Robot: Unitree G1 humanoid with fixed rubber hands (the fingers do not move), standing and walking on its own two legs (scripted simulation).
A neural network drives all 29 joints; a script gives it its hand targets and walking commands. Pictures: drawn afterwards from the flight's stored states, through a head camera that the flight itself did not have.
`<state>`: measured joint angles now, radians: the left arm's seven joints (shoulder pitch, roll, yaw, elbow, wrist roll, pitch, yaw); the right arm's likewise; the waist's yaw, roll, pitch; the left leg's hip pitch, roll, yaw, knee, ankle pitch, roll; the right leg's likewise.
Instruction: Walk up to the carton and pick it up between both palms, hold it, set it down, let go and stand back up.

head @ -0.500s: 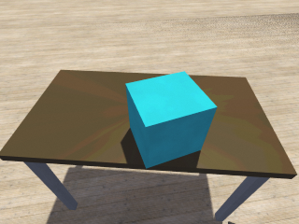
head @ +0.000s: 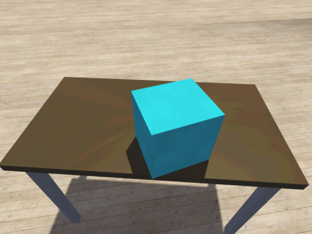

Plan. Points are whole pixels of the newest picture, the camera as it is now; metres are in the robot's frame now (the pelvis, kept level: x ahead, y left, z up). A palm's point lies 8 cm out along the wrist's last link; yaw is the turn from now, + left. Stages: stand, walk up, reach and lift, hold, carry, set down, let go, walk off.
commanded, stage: stand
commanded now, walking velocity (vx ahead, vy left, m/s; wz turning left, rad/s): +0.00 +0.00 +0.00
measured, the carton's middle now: (172, 127) +0.46 -0.05 +0.02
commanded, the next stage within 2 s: none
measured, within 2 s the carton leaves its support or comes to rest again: neither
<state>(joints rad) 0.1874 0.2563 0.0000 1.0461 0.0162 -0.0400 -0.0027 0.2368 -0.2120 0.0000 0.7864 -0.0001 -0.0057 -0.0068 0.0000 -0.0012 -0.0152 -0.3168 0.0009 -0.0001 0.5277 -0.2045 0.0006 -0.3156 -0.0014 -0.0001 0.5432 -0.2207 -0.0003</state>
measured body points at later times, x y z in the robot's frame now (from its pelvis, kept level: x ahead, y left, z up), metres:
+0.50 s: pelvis +0.00 +0.00 +0.00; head -0.01 +0.00 +0.45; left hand +0.06 +0.26 -0.14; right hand +0.10 -0.24 -0.12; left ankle +0.05 +0.12 -0.73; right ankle +0.04 -0.12 -0.73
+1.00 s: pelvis +0.00 +0.00 +0.00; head +0.00 +0.00 +0.45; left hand +0.07 +0.26 -0.14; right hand +0.10 -0.24 -0.13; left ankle +0.05 +0.12 -0.73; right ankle +0.04 -0.12 -0.73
